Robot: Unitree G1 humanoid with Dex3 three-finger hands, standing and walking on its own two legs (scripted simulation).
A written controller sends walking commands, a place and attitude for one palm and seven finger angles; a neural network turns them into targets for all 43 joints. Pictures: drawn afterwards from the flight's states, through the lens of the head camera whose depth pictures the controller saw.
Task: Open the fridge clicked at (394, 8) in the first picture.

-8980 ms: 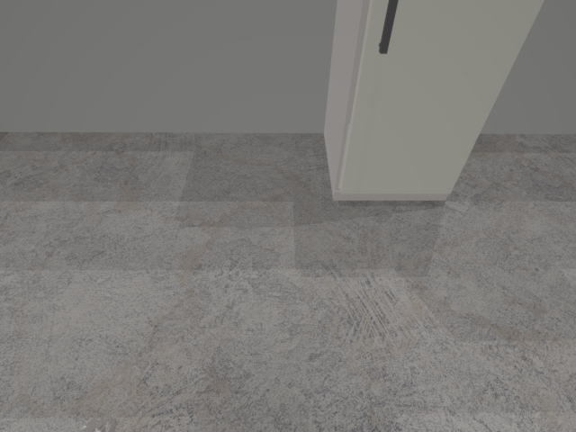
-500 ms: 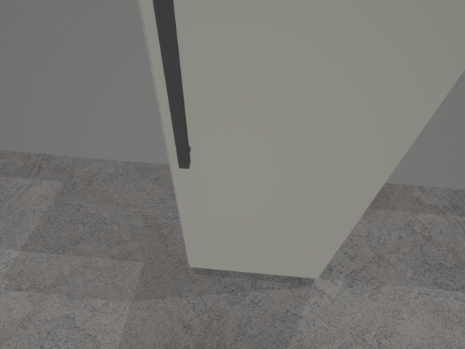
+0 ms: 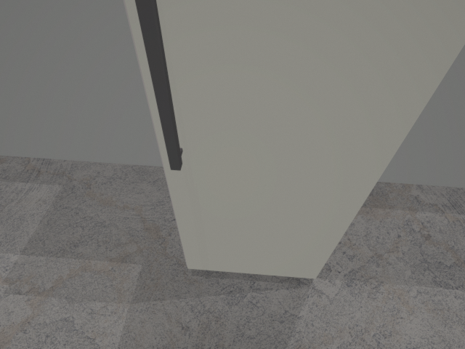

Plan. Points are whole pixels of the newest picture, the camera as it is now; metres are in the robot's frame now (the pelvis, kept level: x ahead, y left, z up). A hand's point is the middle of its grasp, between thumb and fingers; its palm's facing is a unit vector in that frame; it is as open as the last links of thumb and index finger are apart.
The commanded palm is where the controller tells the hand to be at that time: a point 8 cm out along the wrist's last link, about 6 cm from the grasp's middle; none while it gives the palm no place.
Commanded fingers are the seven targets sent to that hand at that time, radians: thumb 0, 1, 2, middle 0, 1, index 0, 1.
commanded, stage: raise the hand to about handle height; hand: left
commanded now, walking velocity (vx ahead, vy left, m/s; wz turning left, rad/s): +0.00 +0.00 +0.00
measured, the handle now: (165, 86) +0.50 +0.16 +0.20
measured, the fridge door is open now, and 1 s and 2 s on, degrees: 0 0 0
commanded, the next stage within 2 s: none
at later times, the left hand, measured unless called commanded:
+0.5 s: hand (96, 344) +0.13 +0.22 -0.02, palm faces +0.10 -0.99 -0.05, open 9.2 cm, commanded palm +0.13 +0.27 +0.00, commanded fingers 0.00 0.27 0.63 -0.25 -0.70 -0.25 -0.70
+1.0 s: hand (71, 289) +0.19 +0.25 +0.05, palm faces +0.01 -1.00 -0.06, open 12.2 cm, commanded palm +0.17 +0.31 +0.07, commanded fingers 0.00 -0.31 0.38 -0.29 -1.08 -0.29 -1.08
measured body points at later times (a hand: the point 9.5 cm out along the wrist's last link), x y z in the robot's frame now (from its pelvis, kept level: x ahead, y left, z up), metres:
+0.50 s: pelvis -0.03 -0.02 -0.07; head -0.01 +0.00 +0.38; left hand +0.12 +0.27 -0.01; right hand +0.18 -0.26 -0.11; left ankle +0.04 +0.12 -0.74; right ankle -0.04 -0.12 -0.74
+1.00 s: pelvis -0.03 +0.01 -0.03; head -0.02 +0.02 +0.42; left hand +0.18 +0.31 +0.06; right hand +0.14 -0.24 -0.10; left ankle +0.04 +0.12 -0.74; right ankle -0.04 -0.12 -0.74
